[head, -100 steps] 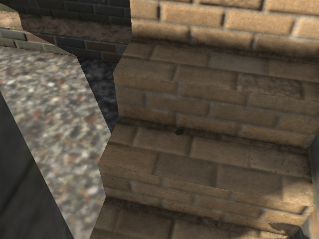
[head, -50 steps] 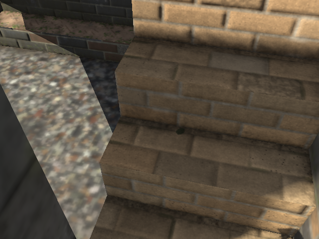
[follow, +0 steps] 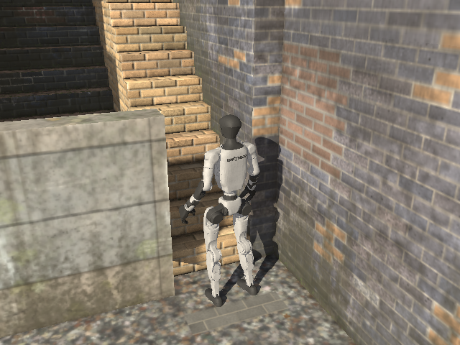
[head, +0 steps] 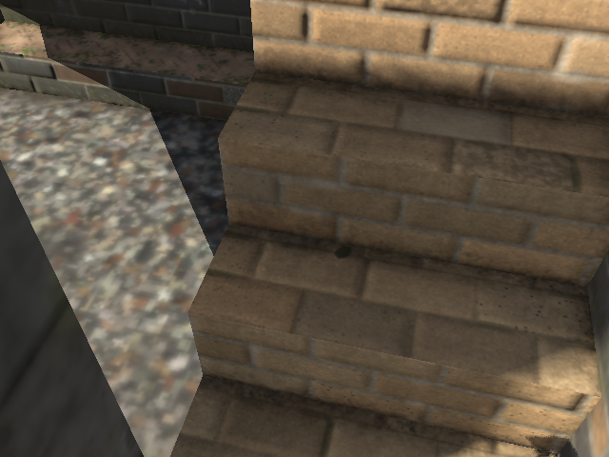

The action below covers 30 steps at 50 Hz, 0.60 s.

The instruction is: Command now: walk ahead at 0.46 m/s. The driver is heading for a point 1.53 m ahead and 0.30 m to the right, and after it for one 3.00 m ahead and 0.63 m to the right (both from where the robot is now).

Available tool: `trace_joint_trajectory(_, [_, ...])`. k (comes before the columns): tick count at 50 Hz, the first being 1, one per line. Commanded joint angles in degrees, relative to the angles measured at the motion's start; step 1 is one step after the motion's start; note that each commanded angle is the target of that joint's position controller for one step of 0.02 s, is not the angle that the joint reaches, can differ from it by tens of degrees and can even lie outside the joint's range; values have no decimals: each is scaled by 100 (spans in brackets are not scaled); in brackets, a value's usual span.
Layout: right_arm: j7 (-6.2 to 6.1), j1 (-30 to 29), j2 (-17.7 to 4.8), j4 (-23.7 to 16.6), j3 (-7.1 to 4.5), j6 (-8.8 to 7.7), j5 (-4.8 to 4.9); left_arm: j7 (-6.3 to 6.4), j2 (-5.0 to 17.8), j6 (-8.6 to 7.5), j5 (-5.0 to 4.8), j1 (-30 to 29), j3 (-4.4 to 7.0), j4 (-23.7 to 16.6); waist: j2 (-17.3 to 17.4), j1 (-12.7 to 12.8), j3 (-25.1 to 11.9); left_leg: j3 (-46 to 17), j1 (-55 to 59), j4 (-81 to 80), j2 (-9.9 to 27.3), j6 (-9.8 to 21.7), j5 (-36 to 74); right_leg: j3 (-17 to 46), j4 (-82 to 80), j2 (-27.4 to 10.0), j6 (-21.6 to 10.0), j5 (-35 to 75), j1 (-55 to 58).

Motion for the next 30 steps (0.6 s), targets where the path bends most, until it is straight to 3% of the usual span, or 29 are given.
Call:
trace_joint_trajectory(1, [-31,-399,-876,-297,-162,-57,-3,-5,806,-97,-1,-235,186,-330,-5,-22,-211,-321,165,68,461,150,1963,271,17,-291,150,1507,-83])
trace_joint_trajectory(4, [21,-272,-964,-263,-218,-95,27,34,904,-59,-4,16,235,-241,6,7,-255,-295,128,209,460,114,2362,261,153,-316,141,1934,20])
trace_joint_trajectory(8, [53,-187,-894,-183,-240,-85,35,81,866,32,10,94,267,-229,31,5,-259,-253,-10,285,420,107,2037,237,231,-287,122,1714,11])
trace_joint_trajectory(9, [48,-172,-859,-190,-223,-16,1,65,797,45,27,185,264,-170,103,40,-214,-255,-62,316,371,127,1939,172,283,-243,185,1513,10])
trace_joint_trajectory(14, [29,-56,-914,-76,-283,-36,12,94,837,70,15,249,310,-169,-6,-16,-111,-241,-154,365,379,118,1651,227,315,-247,95,1325,-220])
trace_joint_trajectory(30, [-17,300,-763,133,-359,98,57,133,724,57,-15,756,356,-97,10,-45,130,-265,-317,501,285,138,1137,218,463,-164,97,662,-614])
